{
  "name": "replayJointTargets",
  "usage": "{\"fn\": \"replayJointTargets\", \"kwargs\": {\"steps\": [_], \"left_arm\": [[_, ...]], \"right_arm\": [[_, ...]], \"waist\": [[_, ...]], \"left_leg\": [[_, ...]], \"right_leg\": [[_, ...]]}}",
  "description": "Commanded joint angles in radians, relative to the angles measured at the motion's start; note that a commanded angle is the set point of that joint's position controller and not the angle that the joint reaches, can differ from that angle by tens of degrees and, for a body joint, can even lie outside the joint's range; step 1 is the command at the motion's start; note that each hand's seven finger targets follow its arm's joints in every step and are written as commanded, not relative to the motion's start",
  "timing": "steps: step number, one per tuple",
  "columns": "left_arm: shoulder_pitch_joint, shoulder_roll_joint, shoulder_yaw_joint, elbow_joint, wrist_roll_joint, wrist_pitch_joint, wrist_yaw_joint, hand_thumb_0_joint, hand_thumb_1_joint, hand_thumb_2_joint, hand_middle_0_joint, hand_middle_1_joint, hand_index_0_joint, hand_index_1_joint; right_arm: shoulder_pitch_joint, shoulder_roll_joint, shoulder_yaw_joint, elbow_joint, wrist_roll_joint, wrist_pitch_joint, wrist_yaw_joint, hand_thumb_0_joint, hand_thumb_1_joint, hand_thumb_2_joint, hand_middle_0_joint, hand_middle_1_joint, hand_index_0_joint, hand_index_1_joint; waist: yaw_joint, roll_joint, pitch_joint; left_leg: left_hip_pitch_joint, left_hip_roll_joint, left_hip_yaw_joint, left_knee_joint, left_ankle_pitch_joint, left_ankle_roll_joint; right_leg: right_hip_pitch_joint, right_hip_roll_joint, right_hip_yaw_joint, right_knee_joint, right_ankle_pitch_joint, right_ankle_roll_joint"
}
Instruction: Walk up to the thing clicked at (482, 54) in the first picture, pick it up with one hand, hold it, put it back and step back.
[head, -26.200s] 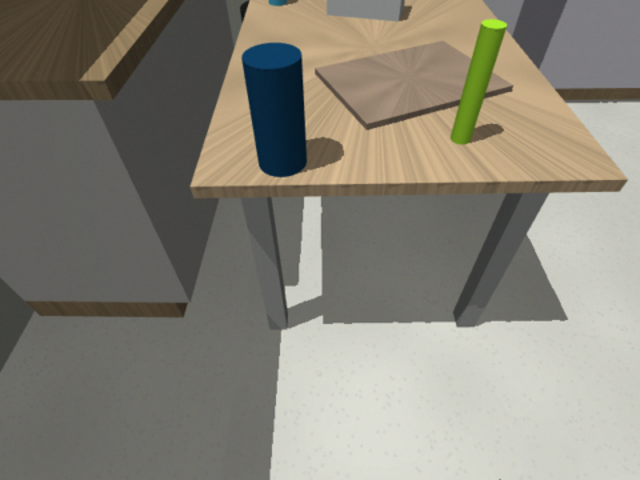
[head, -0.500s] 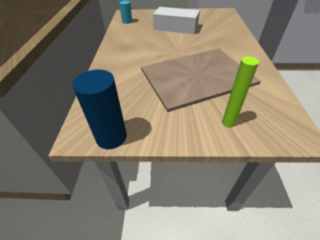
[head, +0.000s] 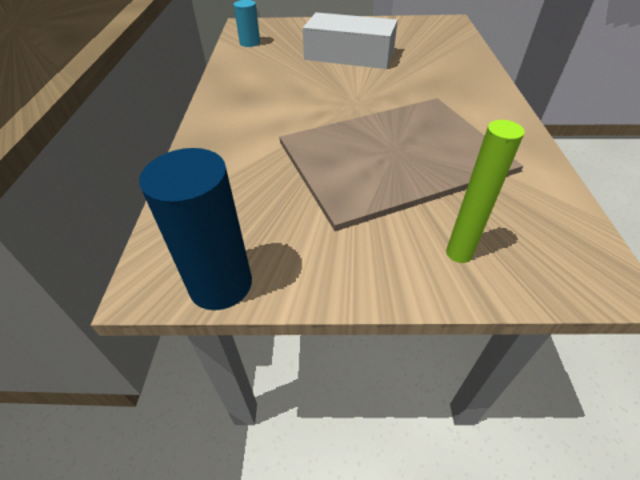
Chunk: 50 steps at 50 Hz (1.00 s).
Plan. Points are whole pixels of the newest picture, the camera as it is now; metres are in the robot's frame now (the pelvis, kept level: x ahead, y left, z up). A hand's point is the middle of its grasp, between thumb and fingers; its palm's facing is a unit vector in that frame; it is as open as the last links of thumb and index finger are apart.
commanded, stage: home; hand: right
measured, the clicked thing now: (479, 200) +0.48 -0.21 +0.08
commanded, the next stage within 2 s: stand in 0.48 s
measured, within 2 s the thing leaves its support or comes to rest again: neither
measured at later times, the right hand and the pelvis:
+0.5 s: hand out of the picture +0.07 -0.25 -0.16, palm faces -0.05 +0.94 -0.35, open 17.3 cm; pelvis +0.01 +0.00 +0.00, yaw +0 degrees
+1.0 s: hand out of the picture +0.07 -0.25 -0.16, palm faces -0.03 +0.94 -0.35, open 9.8 cm; pelvis +0.01 +0.00 +0.00, yaw +0 degrees
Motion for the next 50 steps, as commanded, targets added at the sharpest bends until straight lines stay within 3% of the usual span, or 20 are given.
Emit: {"fn": "replayJointTargets", "kwargs": {"steps": [1, 6, 9, 19, 23, 29, 31, 32, 39, 47, 50], "left_arm": [[-0.032, 0.214, 0.038, -0.049, 0.005, -0.014, 0.019, 0.0, 0.897, 0.902, -0.201, -0.3, -0.2, -0.3], [-0.047, 0.219, 0.042, -0.052, 0.005, -0.012, 0.02, 0.0, 0.897, 0.902, -0.201, -0.301, -0.2, -0.301], [-0.041, 0.212, 0.04, -0.055, 0.006, -0.017, 0.021, 0.0, 0.897, 0.902, -0.201, -0.301, -0.2, -0.301], [-0.046, 0.218, 0.043, -0.049, 0.002, -0.014, 0.022, 0.0, 0.897, 0.902, -0.201, -0.3, -0.2, -0.301], [-0.04, 0.214, 0.042, -0.05, 0.004, -0.017, 0.023, 0.0, 0.897, 0.902, -0.201, -0.3, -0.2, -0.301], [-0.04, 0.217, 0.043, -0.049, 0.006, -0.015, 0.025, 0.0, 0.897, 0.902, -0.201, -0.301, -0.2, -0.301], [-0.04, 0.212, 0.043, -0.052, 0.004, -0.014, 0.025, 0.0, 0.9, 0.9, -0.2, -0.3, -0.2, -0.301], [-0.031, 0.217, 0.042, -0.049, 0.004, -0.015, 0.025, 0.0, 0.9, 0.9, -0.2, -0.3, -0.2, -0.301], [-0.036, 0.22, 0.044, -0.053, 0.004, -0.018, 0.024, 0.0, 0.9, 0.9, -0.2, -0.3, -0.2, -0.301], [-0.037, 0.217, 0.045, -0.057, 0.005, -0.018, 0.023, 0.0, 0.9, 0.9, -0.2, -0.3, -0.2, -0.301], [-0.037, 0.214, 0.044, -0.06, 0.004, -0.02, 0.024, 0.0, 0.9, 0.9, -0.2, -0.3, -0.2, -0.301]], "right_arm": [[-0.022, -0.217, -0.046, -0.048, 0.006, -0.014, -0.012, 0.0, 0.533, -0.062, 0.053, 0.055, 0.053, 0.055], [-0.03, -0.216, -0.051, -0.045, 0.002, -0.011, -0.012, 0.0, 0.55, -0.051, 0.051, 0.051, 0.051, 0.051], [-0.039, -0.218, -0.054, -0.048, 0.001, -0.013, -0.011, 0.0, 0.539, -0.058, 0.053, 0.053, 0.053, 0.053], [-0.045, -0.211, -0.055, -0.042, 0.001, -0.01, -0.01, 0.0, 0.534, -0.061, 0.053, 0.054, 0.053, 0.054], [-0.043, -0.212, -0.057, -0.043, 0.002, -0.011, -0.01, 0.0, 0.532, -0.063, 0.054, 0.055, 0.054, 0.055], [-0.041, -0.21, -0.056, -0.04, 0.003, -0.009, -0.012, 0.0, 0.535, -0.061, 0.053, 0.054, 0.053, 0.054], [-0.04, -0.213, -0.055, -0.039, 0.002, -0.009, -0.012, 0.0, 0.375, -0.221, 0.2, 0.214, 0.2, 0.214], [-0.046, -0.209, -0.056, -0.04, 0.002, -0.008, -0.011, 0.0, 0.295, -0.301, 0.2, 0.294, 0.2, 0.294], [-0.039, -0.205, -0.059, -0.04, 0.002, -0.006, -0.009, 0.0, -0.265, -0.861, 0.2, 0.3, 0.2, 0.3], [-0.047, -0.211, -0.064, -0.044, 0.003, -0.008, -0.008, 0.0, -0.9, -0.9, 0.2, 0.3, 0.2, 0.3], [-0.041, -0.203, -0.062, -0.041, 0.003, -0.007, -0.006, 0.0, -0.9, -0.9, 0.2, 0.3, 0.2, 0.3]], "waist": [[0.001, -0.005, -0.055], [0.001, -0.009, -0.027], [0.0, -0.005, -0.076], [-0.001, -0.001, -0.041], [-0.002, -0.001, -0.071], [-0.002, -0.005, -0.063], [0.0, 0.006, -0.052], [0.001, -0.002, -0.051], [-0.002, -0.009, -0.036], [-0.002, -0.007, -0.056], [-0.002, -0.01, -0.051]], "left_leg": [[-0.035, 0.095, -0.079, -0.07, 0.132, 0.047], [-0.05, 0.089, -0.075, -0.085, 0.064, 0.045], [-0.023, 0.1, -0.072, -0.071, 0.15, 0.049], [-0.04, 0.093, -0.071, -0.098, 0.088, 0.045], [-0.019, 0.098, -0.067, -0.086, 0.142, 0.047], [-0.014, 0.099, -0.068, -0.088, 0.145, 0.047], [-0.028, 0.097, -0.068, -0.095, 0.13, 0.046], [-0.012, 0.094, -0.066, -0.094, 0.107, 0.045], [-0.023, 0.093, -0.065, -0.097, 0.082, 0.047], [-0.016, 0.095, -0.067, -0.096, 0.081, 0.047], [-0.026, 0.097, -0.066, -0.096, 0.08, 0.051]], "right_leg": [[0.058, -0.108, 0.1, -0.054, 0.111, -0.026], [0.037, -0.103, 0.104, -0.074, 0.03, -0.023], [0.077, -0.115, 0.103, -0.057, 0.148, -0.027], [0.064, -0.107, 0.099, -0.068, 0.076, -0.026], [0.083, -0.115, 0.101, -0.06, 0.146, -0.028], [0.078, -0.114, 0.096, -0.063, 0.147, -0.025], [0.077, -0.113, 0.096, -0.066, 0.127, -0.024], [0.055, -0.111, 0.095, -0.071, 0.103, -0.023], [0.05, -0.111, 0.102, -0.081, 0.073, -0.027], [0.055, -0.112, 0.102, -0.077, 0.084, -0.03], [0.063, -0.114, 0.103, -0.077, 0.097, -0.03]]}}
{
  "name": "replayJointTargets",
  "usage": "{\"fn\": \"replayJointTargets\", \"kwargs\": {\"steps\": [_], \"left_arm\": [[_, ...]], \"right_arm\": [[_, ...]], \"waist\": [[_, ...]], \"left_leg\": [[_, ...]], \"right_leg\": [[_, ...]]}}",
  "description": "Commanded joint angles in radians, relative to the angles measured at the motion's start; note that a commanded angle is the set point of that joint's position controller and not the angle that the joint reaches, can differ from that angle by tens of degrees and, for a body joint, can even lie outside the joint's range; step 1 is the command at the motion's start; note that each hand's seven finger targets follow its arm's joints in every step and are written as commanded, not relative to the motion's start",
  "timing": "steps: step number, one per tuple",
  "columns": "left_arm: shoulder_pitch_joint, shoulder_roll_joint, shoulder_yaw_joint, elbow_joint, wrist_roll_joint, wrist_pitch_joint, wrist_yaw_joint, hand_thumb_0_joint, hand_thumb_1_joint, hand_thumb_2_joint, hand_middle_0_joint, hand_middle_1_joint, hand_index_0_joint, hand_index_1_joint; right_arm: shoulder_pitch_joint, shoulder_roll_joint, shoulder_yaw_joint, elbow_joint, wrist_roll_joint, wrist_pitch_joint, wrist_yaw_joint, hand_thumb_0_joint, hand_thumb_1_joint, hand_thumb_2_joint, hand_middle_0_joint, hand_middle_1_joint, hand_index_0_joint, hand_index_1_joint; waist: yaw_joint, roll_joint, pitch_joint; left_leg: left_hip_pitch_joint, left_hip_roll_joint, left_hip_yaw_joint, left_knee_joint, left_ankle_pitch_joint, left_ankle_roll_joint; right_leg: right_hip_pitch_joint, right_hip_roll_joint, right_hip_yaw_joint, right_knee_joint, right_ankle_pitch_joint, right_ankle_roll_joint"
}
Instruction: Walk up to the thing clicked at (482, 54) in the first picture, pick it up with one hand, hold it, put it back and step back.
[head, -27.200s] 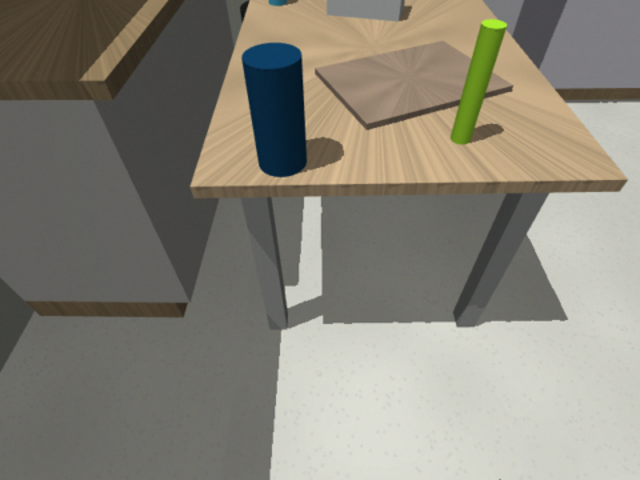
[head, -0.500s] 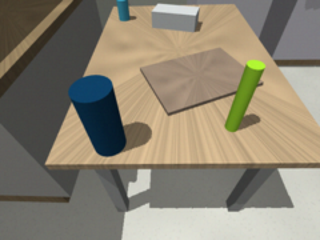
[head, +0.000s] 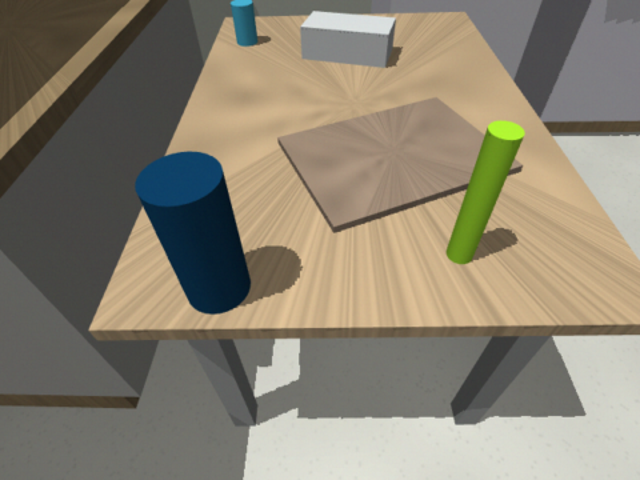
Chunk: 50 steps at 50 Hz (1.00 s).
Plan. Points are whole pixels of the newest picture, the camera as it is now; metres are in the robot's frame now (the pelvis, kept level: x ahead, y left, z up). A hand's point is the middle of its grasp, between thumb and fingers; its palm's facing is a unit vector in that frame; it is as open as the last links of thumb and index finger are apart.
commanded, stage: stand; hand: right
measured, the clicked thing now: (479, 201) +0.47 -0.21 +0.08
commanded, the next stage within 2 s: none
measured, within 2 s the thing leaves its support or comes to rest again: neither
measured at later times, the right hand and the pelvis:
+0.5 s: hand out of the picture +0.06 -0.25 -0.16, palm faces -0.04 +0.94 -0.34, open 7.4 cm; pelvis +0.00 +0.00 +0.00, yaw +0 degrees
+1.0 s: hand out of the picture +0.08 -0.25 -0.16, palm faces -0.02 +0.94 -0.34, open 7.4 cm; pelvis +0.01 +0.00 +0.00, yaw +0 degrees
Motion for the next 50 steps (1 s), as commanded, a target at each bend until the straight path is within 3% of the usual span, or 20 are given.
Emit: {"fn": "replayJointTargets", "kwargs": {"steps": [1, 4, 11, 19, 25, 29, 33, 37, 45, 50], "left_arm": [[-0.043, 0.216, 0.04, -0.064, 0.005, -0.02, 0.018, 0.0, 0.9, 0.9, -0.2, -0.3, -0.2, -0.301], [-0.046, 0.217, 0.04, -0.063, 0.002, -0.018, 0.018, 0.0, 0.9, 0.9, -0.2, -0.3, -0.2, -0.301], [-0.042, 0.215, 0.04, -0.065, 0.005, -0.02, 0.02, 0.0, 0.9, 0.9, -0.2, -0.3, -0.2, -0.301], [-0.038, 0.217, 0.042, -0.064, 0.003, -0.016, 0.018, 0.0, 0.9, 0.9, -0.2, -0.3, -0.2, -0.301], [-0.043, 0.221, 0.044, -0.07, 0.004, -0.018, 0.018, 0.0, 0.9, 0.9, -0.2, -0.3, -0.2, -0.301], [-0.036, 0.215, 0.041, -0.071, 0.002, -0.022, 0.018, 0.0, 0.9, 0.9, -0.2, -0.3, -0.2, -0.301], [-0.038, 0.214, 0.04, -0.07, 0.003, -0.02, 0.021, 0.0, 0.9, 0.9, -0.2, -0.3, -0.2, -0.301], [-0.036, 0.213, 0.039, -0.065, 0.0, -0.016, 0.02, 0.0, 0.9, 0.9, -0.2, -0.3, -0.2, -0.301], [-0.039, 0.21, 0.04, -0.071, 0.003, -0.023, 0.023, 0.0, 0.9, 0.9, -0.2, -0.3, -0.2, -0.301], [-0.04, 0.214, 0.04, -0.07, 0.002, -0.021, 0.023, 0.0, 0.9, 0.9, -0.2, -0.3, -0.2, -0.301]], "right_arm": [[-0.031, -0.212, -0.043, -0.062, 0.005, -0.017, -0.01, 0.0, -0.9, -0.9, 0.2, 0.3, 0.2, 0.3], [-0.02, -0.207, -0.041, -0.058, 0.004, -0.016, -0.01, 0.0, -0.9, -0.9, 0.2, 0.3, 0.2, 0.3], [-0.027, -0.209, -0.043, -0.061, 0.005, -0.015, -0.01, 0.0, -0.9, -0.9, 0.2, 0.3, 0.2, 0.3], [-0.028, -0.206, -0.044, -0.058, 0.004, -0.013, -0.008, 0.0, -0.9, -0.9, 0.2, 0.3, 0.2, 0.3], [-0.025, -0.207, -0.046, -0.061, 0.003, -0.016, -0.008, 0.0, -0.9, -0.9, 0.2, 0.3, 0.2, 0.3], [-0.024, -0.211, -0.046, -0.062, 0.005, -0.019, -0.009, 0.0, -0.9, -0.9, 0.2, 0.3, 0.2, 0.3], [-0.027, -0.207, -0.045, -0.061, 0.006, -0.016, -0.011, 0.0, -0.9, -0.9, 0.2, 0.3, 0.2, 0.3], [-0.031, -0.207, -0.044, -0.056, 0.004, -0.013, -0.012, 0.0, -0.9, -0.9, 0.2, 0.3, 0.2, 0.3], [-0.032, -0.208, -0.048, -0.064, 0.006, -0.015, -0.01, 0.0, -0.9, -0.9, 0.2, 0.3, 0.2, 0.3], [-0.039, -0.201, -0.048, -0.062, 0.006, -0.011, -0.009, 0.0, -0.9, -0.9, 0.2, 0.3, 0.2, 0.3]], "waist": [[-0.003, -0.017, -0.06], [-0.005, -0.014, -0.031], [-0.004, -0.013, -0.058], [0.001, -0.013, -0.021], [-0.003, -0.009, -0.045], [-0.007, -0.005, -0.093], [-0.005, -0.01, -0.079], [0.001, -0.016, -0.041], [-0.009, -0.007, -0.084], [-0.005, -0.026, -0.041]], "left_leg": [[-0.044, 0.095, -0.072, -0.061, 0.09, 0.048], [-0.062, 0.093, -0.071, -0.068, 0.046, 0.048], [-0.051, 0.095, -0.073, -0.062, 0.083, 0.047], [-0.075, 0.089, -0.074, -0.074, 0.01, 0.048], [-0.063, 0.092, -0.074, -0.069, 0.056, 0.047], [-0.029, 0.101, -0.069, -0.051, 0.145, 0.049], [-0.027, 0.099, -0.067, -0.051, 0.156, 0.048], [-0.041, 0.096, -0.069, -0.063, 0.092, 0.045], [-0.016, 0.102, -0.063, -0.045, 0.171, 0.048], [-0.022, 0.097, -0.063, -0.057, 0.109, 0.046]], "right_leg": [[0.045, -0.115, 0.095, -0.049, 0.105, -0.029], [0.028, -0.111, 0.101, -0.061, 0.056, -0.028], [0.048, -0.114, 0.097, -0.051, 0.103, -0.027], [0.022, -0.108, 0.099, -0.067, -0.013, -0.03], [0.035, -0.111, 0.102, -0.053, 0.053, -0.031], [0.07, -0.121, 0.096, -0.032, 0.172, -0.032], [0.061, -0.118, 0.091, -0.035, 0.182, -0.027], [0.031, -0.112, 0.092, -0.049, 0.092, -0.026], [0.067, -0.121, 0.091, -0.029, 0.21, -0.027], [0.024, -0.112, 0.093, -0.055, 0.125, -0.026]]}}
